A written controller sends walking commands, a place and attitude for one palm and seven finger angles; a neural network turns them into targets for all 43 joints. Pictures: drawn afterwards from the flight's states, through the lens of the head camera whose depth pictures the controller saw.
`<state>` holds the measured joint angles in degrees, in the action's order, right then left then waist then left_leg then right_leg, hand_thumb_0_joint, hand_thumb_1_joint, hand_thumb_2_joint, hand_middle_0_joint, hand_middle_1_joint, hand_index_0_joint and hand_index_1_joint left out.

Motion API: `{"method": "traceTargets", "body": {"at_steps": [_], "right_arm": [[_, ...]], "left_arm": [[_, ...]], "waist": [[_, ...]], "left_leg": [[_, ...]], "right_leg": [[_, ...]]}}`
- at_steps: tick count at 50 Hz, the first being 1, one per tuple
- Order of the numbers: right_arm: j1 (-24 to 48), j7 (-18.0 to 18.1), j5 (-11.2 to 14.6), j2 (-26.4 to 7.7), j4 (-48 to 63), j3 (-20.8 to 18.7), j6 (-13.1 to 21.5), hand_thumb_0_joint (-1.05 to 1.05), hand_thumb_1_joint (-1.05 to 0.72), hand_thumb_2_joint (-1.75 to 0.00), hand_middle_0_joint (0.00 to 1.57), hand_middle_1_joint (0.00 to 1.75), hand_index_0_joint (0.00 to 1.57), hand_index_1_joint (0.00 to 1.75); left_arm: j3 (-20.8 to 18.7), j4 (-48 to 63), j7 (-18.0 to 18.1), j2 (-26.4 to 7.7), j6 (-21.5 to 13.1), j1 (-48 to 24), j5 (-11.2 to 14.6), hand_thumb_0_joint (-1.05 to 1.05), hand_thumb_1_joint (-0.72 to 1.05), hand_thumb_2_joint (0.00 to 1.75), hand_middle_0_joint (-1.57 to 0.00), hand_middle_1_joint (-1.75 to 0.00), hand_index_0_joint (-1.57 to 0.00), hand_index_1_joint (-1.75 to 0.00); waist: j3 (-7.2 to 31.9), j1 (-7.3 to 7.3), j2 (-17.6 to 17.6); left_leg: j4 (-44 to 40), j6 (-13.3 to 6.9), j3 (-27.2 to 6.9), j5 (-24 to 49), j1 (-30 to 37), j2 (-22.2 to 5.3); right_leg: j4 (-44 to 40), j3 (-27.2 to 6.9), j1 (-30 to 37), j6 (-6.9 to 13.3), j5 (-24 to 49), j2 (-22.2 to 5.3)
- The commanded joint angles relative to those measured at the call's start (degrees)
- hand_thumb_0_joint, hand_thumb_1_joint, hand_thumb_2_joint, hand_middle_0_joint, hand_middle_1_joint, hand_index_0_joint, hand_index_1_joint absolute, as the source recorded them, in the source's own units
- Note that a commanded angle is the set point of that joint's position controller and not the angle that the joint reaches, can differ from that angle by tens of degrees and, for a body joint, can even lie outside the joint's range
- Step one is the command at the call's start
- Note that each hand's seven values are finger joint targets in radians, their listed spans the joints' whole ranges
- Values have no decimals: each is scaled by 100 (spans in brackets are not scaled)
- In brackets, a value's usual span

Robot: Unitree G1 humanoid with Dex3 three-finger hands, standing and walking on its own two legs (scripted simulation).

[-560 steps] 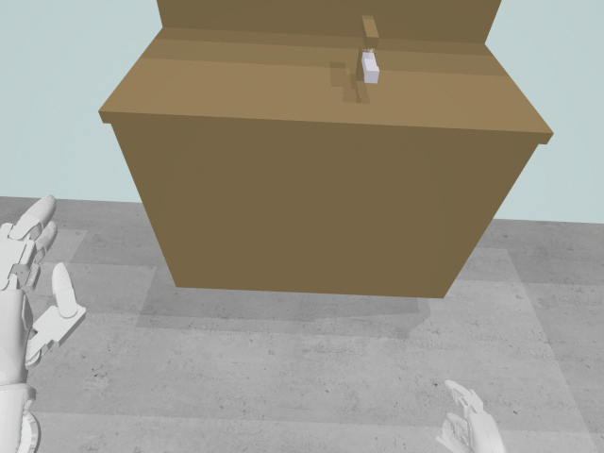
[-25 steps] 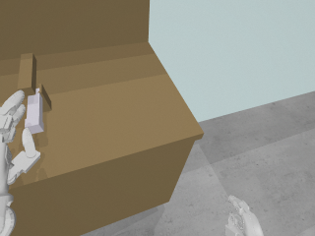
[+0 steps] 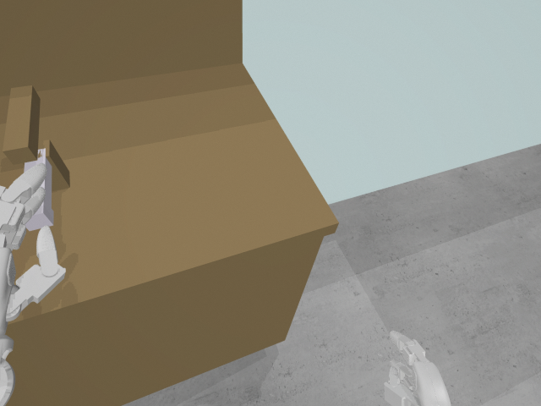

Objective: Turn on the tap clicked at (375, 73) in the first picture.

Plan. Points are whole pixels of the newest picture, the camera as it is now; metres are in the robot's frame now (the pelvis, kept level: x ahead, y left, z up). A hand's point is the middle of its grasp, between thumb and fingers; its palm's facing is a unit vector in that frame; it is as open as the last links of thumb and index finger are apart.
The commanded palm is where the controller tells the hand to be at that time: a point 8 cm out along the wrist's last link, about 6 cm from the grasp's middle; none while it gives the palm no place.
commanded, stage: come to a stop and stand still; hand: left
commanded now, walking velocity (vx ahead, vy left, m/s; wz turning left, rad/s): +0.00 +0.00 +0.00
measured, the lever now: (36, 214) +0.30 +0.34 +0.11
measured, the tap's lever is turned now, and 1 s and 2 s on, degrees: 0 0 0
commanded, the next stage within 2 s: look again from close up in 0.30 s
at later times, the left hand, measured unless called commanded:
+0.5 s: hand (47, 251) +0.23 +0.26 +0.16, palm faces +0.37 -0.85 -0.37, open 7.4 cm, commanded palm +0.17 +0.29 +0.18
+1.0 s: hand (14, 223) +0.24 +0.29 +0.19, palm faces +0.46 -0.80 -0.38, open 7.4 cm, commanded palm +0.16 +0.29 +0.18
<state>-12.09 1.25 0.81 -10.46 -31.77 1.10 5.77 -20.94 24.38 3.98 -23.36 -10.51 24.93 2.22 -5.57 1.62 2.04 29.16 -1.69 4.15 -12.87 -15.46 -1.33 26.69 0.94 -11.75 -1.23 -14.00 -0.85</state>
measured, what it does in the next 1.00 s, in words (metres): stands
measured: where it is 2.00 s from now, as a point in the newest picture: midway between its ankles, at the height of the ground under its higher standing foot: outside the picture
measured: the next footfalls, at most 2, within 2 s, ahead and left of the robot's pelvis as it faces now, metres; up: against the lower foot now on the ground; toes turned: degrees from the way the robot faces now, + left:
none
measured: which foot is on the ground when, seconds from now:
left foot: down 0.00-1.00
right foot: down 0.00-1.00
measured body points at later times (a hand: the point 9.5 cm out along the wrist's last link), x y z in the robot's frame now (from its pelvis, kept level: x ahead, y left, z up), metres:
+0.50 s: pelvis +0.01 +0.01 +0.00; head +0.04 +0.04 +0.45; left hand +0.20 +0.31 +0.18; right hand +0.20 -0.20 -0.06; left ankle +0.03 +0.10 -0.74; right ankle +0.00 -0.14 -0.74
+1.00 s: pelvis +0.00 +0.01 +0.00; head +0.03 +0.04 +0.45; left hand +0.21 +0.33 +0.21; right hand +0.18 -0.20 -0.07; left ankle +0.03 +0.10 -0.74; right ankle +0.00 -0.13 -0.74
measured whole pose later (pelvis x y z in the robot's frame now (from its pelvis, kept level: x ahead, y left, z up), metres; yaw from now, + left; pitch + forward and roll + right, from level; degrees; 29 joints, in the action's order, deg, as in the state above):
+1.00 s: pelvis +0.00 +0.01 +0.00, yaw +0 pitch +0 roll -1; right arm -10.8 -1.3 0.0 -10.4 -32.5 0.1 8.9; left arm -25.8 22.7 5.6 -24.5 -13.8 14.0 2.4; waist -5.1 2.0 1.9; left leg 28.7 -2.6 4.6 -12.2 -16.1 -0.3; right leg 26.5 0.6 -12.6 -1.2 -13.3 -1.9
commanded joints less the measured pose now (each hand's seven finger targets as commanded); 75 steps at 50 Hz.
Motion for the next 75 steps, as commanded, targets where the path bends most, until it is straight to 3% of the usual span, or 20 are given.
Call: {"method": "traceTargets", "body": {"at_steps": [1, 6, 11, 15, 22, 31, 41, 42, 43, 44, 45, 46, 47, 50, 52, 54, 55, 60, 67, 75], "right_arm": [[643, 68, 5, -791, 827, -303, 528, 0, -90, -90, 20, 30, 20, 30], [571, -3, -18, -832, 677, -342, 527, 0, -90, -90, 20, 30, 20, 30], [639, 47, -3, -822, 738, -324, 341, 0, -90, -90, 20, 30, 20, 30], [773, 85, 12, -804, 851, -311, 309, 0, -90, -90, 20, 30, 20, 30], [641, 47, -6, -815, 844, -328, 400, 0, -90, -90, 20, 30, 20, 30], [613, 44, 13, -818, 742, -320, 272, 0, -90, -90, 20, 30, 20, 30], [676, 60, 9, -798, 777, -325, 380, 0, -90, -90, 20, 30, 20, 30], [79, 15, -409, -882, 648, -348, 599, 0, -90, -90, 20, 30, 20, 30], [397, 30, -225, -235, 202, -117, 621, 0, -90, -90, 20, 30, 20, 30], [362, 35, -79, -655, 630, -369, 658, 0, -90, -90, 20, 30, 20, 30], [313, -37, 53, -700, 699, -446, 698, 0, -90, -90, 20, 30, 20, 30], [232, -102, -1, -878, 738, -533, 675, 0, -90, -90, 20, 30, 20, 30], [266, -190, -21, -872, 716, -517, 659, 0, -90, -90, 20, 30, 20, 30], [491, -296, 55, -780, 819, -407, 622, 0, -90, -90, 20, 30, 20, 30], [472, -219, 36, -829, 874, -398, 558, 0, -90, -90, 20, 30, 20, 30], [559, -69, 18, -808, 885, -379, 515, 0, -90, -90, 20, 30, 20, 30], [614, 13, 27, -801, 862, -353, 468, 0, -90, -90, 20, 30, 20, 30], [699, 162, -13, -759, 806, -292, 515, 0, -90, -90, 20, 30, 20, 30], [570, 78, -62, -820, 658, -310, 686, 0, -90, -90, 20, 30, 20, 30], [664, 86, -47, -785, 735, -311, 461, 0, -90, -90, 20, 30, 20, 30]], "left_arm": [[-634, 1768, 249, -825, -559, -1017, 12, 0, 90, 90, -20, -30, -20, -30], [-251, 1233, 254, -390, -457, -409, -45, 0, 90, 90, -20, -30, -20, -30], [-505, 913, 246, -588, -417, -380, -15, 0, 90, 90, -20, -30, -20, -30], [-801, 1427, 246, -957, -458, -671, -2, 0, 90, 90, -20, -30, -20, -30], [-545, 1951, 273, -736, -463, -545, -1, 0, 90, 90, -20, -30, -20, -30], [-449, 1142, 262, -528, -328, -510, -35, 0, 90, 90, -20, -30, -20, -30], [-507, 1783, 324, -677, -433, -611, -85, 0, 90, 90, -20, -30, -20, -30], [-3861, 3212, 310, -5317, -1064, -6388, -923, 0, 90, 90, -20, -30, -20, -30], [-1431, -329, 70, -1536, -842, -2829, -320, 0, 90, 90, -20, -30, -20, -30], [-1054, 320, 100, -1118, -804, -1319, -60, 0, 90, 90, -20, -30, -20, -30], [-349, 15, 120, -157, -638, -768, 37, 0, 90, 90, -20, -30, -20, -30], [-388, 874, 116, -479, -699, -1012, 8, 0, 90, 90, -20, -30, -20, -30], [-338, 1087, 103, -428, -720, -698, 22, 0, 90, 90, -20, -30, -20, -30], [-162, 1365, 139, -286, -633, 125, 65, 0, 90, 90, -20, -30, -20, -30], [-459, 1408, 204, -604, -587, 113, 51, 0, 90, 90, -20, -30, -20, -30], [-814, 1264, 251, -857, -593, -55, 92, 0, 90, 90, -20, -30, -20, -30], [-1094, 1328, 308, -1147, -587, -285, 103, 0, 90, 90, -20, -30, -20, -30], [-797, 1383, 289, -939, -653, -1212, 44, 0, 90, 90, -20, -30, -20, -30], [-11, 1369, 289, -310, -602, -1175, -109, 0, 90, 90, -20, -30, -20, -30], [-720, 1165, 308, -797, -489, -567, -7, 0, 90, 90, -20, -30, -20, -30]], "waist": [[1324, -18, -818], [1203, -19, -466], [924, -30, -184], [1091, -4, -527], [1547, 12, -843], [948, -37, -427], [1187, -1, -851], [596, 134, 36], [1533, -35, 103], [1475, 141, -548], [1843, 43, -1240], [1981, 13, -1743], [1946, 40, -1817], [1614, 68, -936], [1437, 31, -65], [1240, -3, 386], [1096, -23, 298], [688, -59, -682], [854, -46, -646], [817, -5, -439]], "left_leg": [[-449, -38, -347, 247, 642, -206], [-421, -1, -368, 715, 771, -213], [-596, 19, -422, 688, 476, -234], [-661, -2, -382, 726, 582, -232], [-541, -20, -459, 1662, 923, -308], [-865, -11, -555, 179, 403, -346], [-979, -74, -703, 92, 440, -399], [42, -9, -610, 884, -339, -521], [-392, 27, -671, 1330, 666, -136], [-425, 90, -536, 1854, 1012, -266], [-436, 126, -463, 2268, 1340, -343], [-456, 104, -586, 2669, 1352, -465], [-467, 77, -683, 2842, 1268, -589], [-581, 15, -622, 2014, 622, -619], [-605, 60, -633, 1307, 210, -504], [-637, 80, -566, 472, 133, -332], [-718, 92, -560, 212, 177, -308], [-938, -21, -557, -1019, 88, -257], [-878, 40, -486, -798, 387, -93], [-900, 112, -446, -111, 215, -91]], "right_leg": [[-501, -386, 292, 288, 933, -284], [-578, -325, 105, 257, 1162, -263], [-627, -197, 122, 218, 1056, -218], [-564, -185, 278, 208, 1156, -185], [-300, -42, 549, 187, 1613, -131], [-625, -86, 370, 193, 840, -150], [-421, -34, 621, 205, 816, -126], [-745, -417, -322, 379, 1243, -489], [-278, -480, -149, 599, 1474, -541], [-424, -569, 158, 407, 1656, -313], [-45, -328, 337, 397, 1469, -250], [134, -199, 260, 333, 1158, -237], [201, -87, 220, 297, 822, -182], [53, 25, 454, 204, 853, -130], [-145, -3, 564, 168, 877, -153], [-421, -159, 375, 173, 651, -213], [-477, -166, 207, 172, 448, -208], [-848, -400, -82, 218, -408, -175], [-1126, -457, -57, 244, -569, -115], [-1020, -251, 267, 193, 259, -49]]}}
